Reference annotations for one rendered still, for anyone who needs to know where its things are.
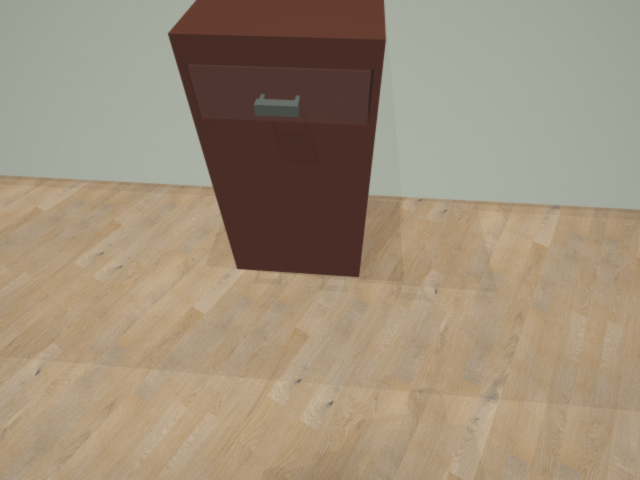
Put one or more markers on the drawer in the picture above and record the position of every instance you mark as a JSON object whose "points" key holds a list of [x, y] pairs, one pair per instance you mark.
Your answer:
{"points": [[339, 96]]}

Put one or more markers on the cabinet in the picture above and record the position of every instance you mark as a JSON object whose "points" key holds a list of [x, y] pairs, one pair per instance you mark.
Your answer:
{"points": [[292, 195]]}

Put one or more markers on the handle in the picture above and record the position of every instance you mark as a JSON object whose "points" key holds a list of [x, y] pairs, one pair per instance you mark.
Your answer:
{"points": [[273, 107]]}

